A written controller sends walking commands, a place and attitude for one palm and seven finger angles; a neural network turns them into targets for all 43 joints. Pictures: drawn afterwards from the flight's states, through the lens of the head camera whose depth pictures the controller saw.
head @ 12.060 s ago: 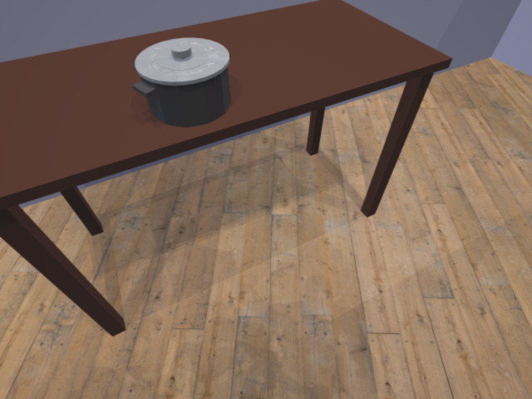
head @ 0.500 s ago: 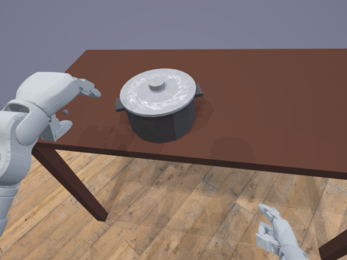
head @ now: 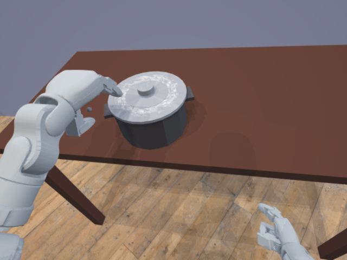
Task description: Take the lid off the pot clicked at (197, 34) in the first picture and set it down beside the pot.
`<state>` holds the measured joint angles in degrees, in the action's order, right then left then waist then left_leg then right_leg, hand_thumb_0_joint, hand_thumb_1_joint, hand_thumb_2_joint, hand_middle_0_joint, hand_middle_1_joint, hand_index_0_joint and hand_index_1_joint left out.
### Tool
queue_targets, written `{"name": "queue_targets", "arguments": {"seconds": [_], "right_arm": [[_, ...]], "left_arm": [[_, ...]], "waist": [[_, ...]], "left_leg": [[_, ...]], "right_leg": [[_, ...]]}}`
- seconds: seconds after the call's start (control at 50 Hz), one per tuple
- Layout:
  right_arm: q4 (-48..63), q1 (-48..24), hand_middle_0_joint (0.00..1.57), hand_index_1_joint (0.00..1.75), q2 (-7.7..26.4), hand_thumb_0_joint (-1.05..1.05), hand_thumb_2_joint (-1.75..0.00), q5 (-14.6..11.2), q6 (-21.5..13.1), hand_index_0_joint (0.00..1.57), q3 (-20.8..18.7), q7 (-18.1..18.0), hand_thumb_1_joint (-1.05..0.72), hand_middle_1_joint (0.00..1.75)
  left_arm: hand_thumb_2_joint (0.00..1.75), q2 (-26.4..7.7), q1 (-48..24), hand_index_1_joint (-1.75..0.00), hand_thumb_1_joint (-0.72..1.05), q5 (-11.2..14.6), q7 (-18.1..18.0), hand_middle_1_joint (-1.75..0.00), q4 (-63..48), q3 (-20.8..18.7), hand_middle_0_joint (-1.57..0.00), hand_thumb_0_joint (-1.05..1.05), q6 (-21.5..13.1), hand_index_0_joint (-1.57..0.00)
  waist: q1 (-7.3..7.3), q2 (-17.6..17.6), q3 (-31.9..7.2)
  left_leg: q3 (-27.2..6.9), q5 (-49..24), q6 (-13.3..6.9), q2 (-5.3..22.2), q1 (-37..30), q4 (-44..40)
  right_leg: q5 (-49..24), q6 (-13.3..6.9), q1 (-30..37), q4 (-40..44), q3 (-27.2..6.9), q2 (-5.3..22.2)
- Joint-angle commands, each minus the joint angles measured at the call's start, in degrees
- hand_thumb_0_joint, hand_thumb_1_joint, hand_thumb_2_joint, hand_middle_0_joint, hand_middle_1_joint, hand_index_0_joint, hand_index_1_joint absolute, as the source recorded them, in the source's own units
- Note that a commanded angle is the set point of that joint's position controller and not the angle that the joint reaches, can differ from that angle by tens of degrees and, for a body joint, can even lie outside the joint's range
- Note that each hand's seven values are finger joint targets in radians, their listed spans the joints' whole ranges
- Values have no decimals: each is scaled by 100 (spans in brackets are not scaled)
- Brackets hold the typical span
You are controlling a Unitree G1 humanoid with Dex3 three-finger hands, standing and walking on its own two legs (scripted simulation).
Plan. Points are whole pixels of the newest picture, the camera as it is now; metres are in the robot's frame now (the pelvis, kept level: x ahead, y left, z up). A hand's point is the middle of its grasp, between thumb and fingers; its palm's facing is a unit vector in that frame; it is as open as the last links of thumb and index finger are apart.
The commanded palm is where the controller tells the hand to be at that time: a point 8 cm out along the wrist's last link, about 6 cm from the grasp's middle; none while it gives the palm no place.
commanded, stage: move the open hand above the knob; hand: left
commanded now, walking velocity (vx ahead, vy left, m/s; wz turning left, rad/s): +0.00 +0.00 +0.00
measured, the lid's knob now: (145, 88) +0.49 +0.12 +0.15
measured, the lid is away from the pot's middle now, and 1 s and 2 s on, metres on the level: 0.00 0.00 0.00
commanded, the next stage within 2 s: none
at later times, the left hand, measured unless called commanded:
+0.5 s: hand (101, 83) +0.41 +0.19 +0.23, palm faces -0.08 -0.03 -1.00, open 9.9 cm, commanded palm +0.38 +0.17 +0.29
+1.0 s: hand (139, 74) +0.46 +0.12 +0.21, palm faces -0.15 +0.03 -0.99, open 9.9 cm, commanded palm +0.44 +0.13 +0.29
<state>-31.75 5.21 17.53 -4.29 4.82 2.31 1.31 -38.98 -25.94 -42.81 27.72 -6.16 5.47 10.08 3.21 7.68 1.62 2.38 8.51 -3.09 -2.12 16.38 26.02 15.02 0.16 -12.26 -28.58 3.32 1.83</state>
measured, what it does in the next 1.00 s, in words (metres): stands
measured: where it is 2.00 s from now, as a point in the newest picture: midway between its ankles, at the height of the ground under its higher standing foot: outside the picture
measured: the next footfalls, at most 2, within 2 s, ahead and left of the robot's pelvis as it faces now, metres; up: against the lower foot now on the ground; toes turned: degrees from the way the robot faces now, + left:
none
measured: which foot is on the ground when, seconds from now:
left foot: down 0.00-1.00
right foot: down 0.00-1.00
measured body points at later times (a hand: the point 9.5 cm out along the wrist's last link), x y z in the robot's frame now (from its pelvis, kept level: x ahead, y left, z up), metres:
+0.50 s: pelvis +0.02 +0.00 +0.00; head +0.03 -0.05 +0.45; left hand +0.40 +0.19 +0.28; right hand +0.22 -0.23 -0.10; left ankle +0.06 +0.09 -0.74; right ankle +0.00 -0.12 -0.74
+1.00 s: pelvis +0.02 +0.00 +0.00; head +0.05 -0.04 +0.45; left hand +0.46 +0.12 +0.27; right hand +0.19 -0.24 -0.12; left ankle +0.06 +0.09 -0.74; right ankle +0.00 -0.12 -0.74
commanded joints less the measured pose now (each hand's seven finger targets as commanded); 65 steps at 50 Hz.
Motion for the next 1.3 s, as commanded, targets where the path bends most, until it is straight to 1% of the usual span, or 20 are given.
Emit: {"name": "queue_targets", "arguments": {"seconds": [0.0,0.06,0.14,0.2,0.24,0.32,0.42,0.48,0.54,0.62,0.68,0.78,0.82,0.92,0.94,1.02,1.12,1.18,1.24,1.28], "right_arm": [[889,-886,20,30,494,0,-90,2,-282,20,-198,-94,-90,30],[896,-829,20,30,448,0,-90,-1,-273,20,-221,-22,-90,30],[990,-895,20,30,432,0,-90,-54,-137,20,-224,149,-90,30],[1044,-1008,20,30,501,0,-90,-99,-82,20,-212,97,-90,30],[988,-886,20,30,517,0,-90,-57,-80,20,-186,44,-90,30],[939,-805,20,30,511,0,-90,-22,-268,20,-249,-51,-90,30],[827,-670,20,30,485,0,-90,-126,-124,20,-271,89,-90,30],[950,-903,20,30,452,0,-90,-144,-20,20,-256,146,-90,30],[998,-889,20,30,405,0,-90,-88,-94,20,-247,102,-90,30],[611,-459,20,30,556,0,-90,-27,-152,20,-256,-32,-90,30],[544,-414,20,30,427,0,-90,-48,-131,20,-204,-42,-90,30],[863,-686,20,30,401,0,-90,-125,-49,20,-279,178,-90,30],[854,-615,20,30,480,0,-90,-115,3,20,-312,186,-90,30],[448,-148,20,30,596,0,-90,-43,-144,20,-297,-52,-90,30],[483,-138,20,30,442,0,-90,-24,-252,20,-233,-65,-90,30],[375,33,20,30,489,0,-90,-43,-207,20,-332,45,-90,30],[586,-192,20,30,543,0,-90,-96,-32,20,-324,135,-90,30],[649,-253,20,30,495,0,-90,-47,-101,20,-302,36,-90,30],[597,-76,20,30,451,0,-90,15,-267,20,-337,6,-90,30],[430,5,20,30,448,0,-90,-4,-264,20,-283,-30,-90,30]], "left_arm": [[163,-2279,-3219,-8,-36,-302,-338,-8,-472,-1584,-87,0,75,-87],[163,-1947,-2995,-8,-36,-235,-293,-8,-279,-1415,-87,0,143,-87],[163,-578,-1882,-8,-36,-65,-22,-8,-24,-403,-87,0,295,-87],[163,-1042,-2476,-8,-36,-195,-25,-8,-258,-582,-87,0,309,-87],[163,-1739,-3239,-8,-36,-316,-82,-8,-344,-1057,-87,0,276,-87],[163,-2256,-4001,-8,-36,-268,-190,-8,-498,-1515,-87,0,226,-87],[163,-507,-2931,-8,-36,-142,-8,-8,1062,-236,-87,0,481,-87],[163,-155,-3242,-8,-36,-269,73,-8,498,256,-87,0,512,-87],[163,-926,-4516,-8,-36,-451,-59,-8,-414,-206,-87,0,394,-87],[163,-1871,-5347,-8,-36,-550,-294,-8,835,-1001,-87,0,495,-87],[163,-994,-4898,-8,-36,-560,-284,-8,2003,-373,-87,0,622,-87],[163,453,-4188,-8,-36,-496,-95,-8,1429,739,-87,0,676,-87],[163,274,-4613,-8,-36,-479,-138,-8,1098,671,-87,0,644,-87],[163,-1323,-6607,-8,-36,-671,-362,-8,1601,-413,-87,0,666,-87],[163,-1225,-6932,-8,-36,-794,-392,-8,1513,-287,-87,0,644,-87],[163,233,-5372,-8,-36,-507,-372,-8,2937,409,-87,0,805,-87],[163,687,-5154,-8,-36,-661,-282,-8,2766,910,-87,0,803,-87],[163,-506,-6507,-8,-36,-937,-304,-8,1934,182,-87,0,756,-87],[163,-1087,-7155,-8,-36,-901,-375,-8,1354,-280,-87,0,684,-87],[163,-886,-6420,-8,-36,-876,-379,-8,2537,-258,-87,0,823,-87]], "waist": [[10,-489,-1908],[48,-392,-2196],[-80,-795,-1918],[-130,-998,-1588],[-130,-901,-1943],[-118,-340,-2542],[-263,-826,-1636],[-261,-884,-1679],[-250,-685,-2578],[-297,-551,-2286],[-241,-961,-1937],[-329,-906,-2185],[-452,-901,-2269],[-500,-784,-2419],[-420,-616,-2826],[-463,-921,-2346],[-508,-1161,-2087],[-461,-944,-2823],[-430,-681,-3530],[-409,-1012,-2798]], "left_leg": [[-359,-518,7,6,-1162,-274],[-335,-980,14,-5,-1284,-180],[-202,-1090,-2,-37,-1222,-53],[-175,-537,-28,-46,-989,-132],[-205,-732,-51,-73,-1069,-108],[-341,-1267,-98,-68,-1612,60],[-258,-956,-27,-38,-1221,-9],[-207,-643,-34,-51,-1154,-116],[-295,-1004,-86,-69,-1599,-38],[-386,-887,-68,-39,-1421,-80],[-294,-670,-20,3,-1092,-279],[-241,-968,-36,2,-1380,-110],[-302,-1060,-91,-1,-1494,-4],[-353,-776,-127,-29,-1430,-151],[-364,-990,-104,-67,-1571,-197],[-352,-1371,-74,4,-1422,-115],[-236,-1039,-83,-10,-1223,-97],[-233,-1222,-157,-56,-1451,-66],[-356,-1985,-197,-43,-1902,49],[-288,-1780,-152,-24,-1453,-59]], "right_leg": [[-736,-179,50,478,-147,-165],[-1244,-211,245,384,-160,-132],[-1489,-162,-22,433,-86,-166],[-1063,-119,-149,502,-101,-148],[-1272,-140,138,455,-156,-177],[-1744,-217,298,292,-230,-170],[-1419,-193,-277,402,-73,-176],[-1117,-172,-317,428,-28,-187],[-1354,-207,90,318,-126,-228],[-1351,-263,41,333,-125,-227],[-1125,-223,-64,381,-60,-193],[-1269,-223,-281,296,-10,-187],[-1326,-241,-305,316,-25,-201],[-1347,-246,8,403,-120,-248],[-1506,-251,205,308,-152,-268],[-1700,-269,-142,332,-23,-247],[-1516,-234,-304,343,-18,-207],[-1864,-239,165,250,-181,-188],[-2495,-245,506,189,-268,-225],[-2384,-238,322,200,-185,-226]]}}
